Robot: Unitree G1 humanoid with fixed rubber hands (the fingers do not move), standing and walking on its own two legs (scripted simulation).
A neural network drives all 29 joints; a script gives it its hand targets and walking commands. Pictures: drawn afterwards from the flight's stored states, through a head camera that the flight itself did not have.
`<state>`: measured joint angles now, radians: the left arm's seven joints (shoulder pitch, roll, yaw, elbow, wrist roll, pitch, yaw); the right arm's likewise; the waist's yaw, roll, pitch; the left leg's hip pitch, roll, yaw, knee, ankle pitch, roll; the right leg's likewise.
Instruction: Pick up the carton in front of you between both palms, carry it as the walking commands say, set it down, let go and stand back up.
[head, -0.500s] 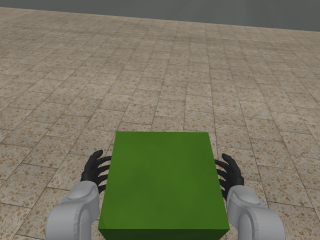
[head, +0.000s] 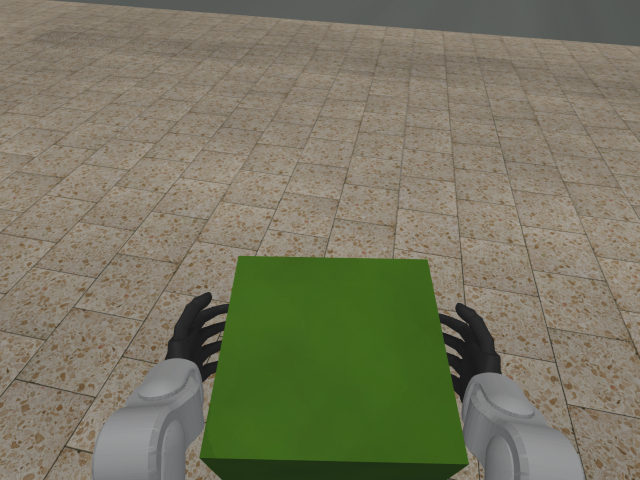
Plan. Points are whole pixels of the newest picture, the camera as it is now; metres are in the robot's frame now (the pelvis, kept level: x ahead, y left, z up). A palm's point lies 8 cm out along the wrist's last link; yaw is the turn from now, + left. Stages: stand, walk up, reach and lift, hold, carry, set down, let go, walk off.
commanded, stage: carry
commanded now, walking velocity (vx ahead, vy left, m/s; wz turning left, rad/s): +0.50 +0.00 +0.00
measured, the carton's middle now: (329, 388) +0.24 +0.00 +0.03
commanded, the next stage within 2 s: none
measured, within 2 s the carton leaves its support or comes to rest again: neither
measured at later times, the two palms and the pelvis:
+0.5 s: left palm (235, 184) +0.55 +0.16 +0.10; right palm (418, 192) +0.54 -0.14 +0.10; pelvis +0.32 +0.01 +0.00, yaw -2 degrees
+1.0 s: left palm (250, 134) +0.73 +0.16 +0.09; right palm (402, 139) +0.72 -0.14 +0.09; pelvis +0.49 +0.02 +0.00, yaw -1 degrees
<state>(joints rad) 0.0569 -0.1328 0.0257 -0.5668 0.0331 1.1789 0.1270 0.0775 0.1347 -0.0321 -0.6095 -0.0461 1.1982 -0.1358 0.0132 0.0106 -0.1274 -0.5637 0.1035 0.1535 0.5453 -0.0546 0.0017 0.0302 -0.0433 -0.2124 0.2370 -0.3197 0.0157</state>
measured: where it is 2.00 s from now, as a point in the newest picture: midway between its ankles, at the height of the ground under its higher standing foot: (312, 442)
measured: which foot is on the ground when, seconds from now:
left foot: up 0.00-0.04, down 0.06-0.56, up 0.58-0.76, down 0.78-1.00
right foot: down 0.00-0.06, up 0.08-0.50, down 0.52-1.00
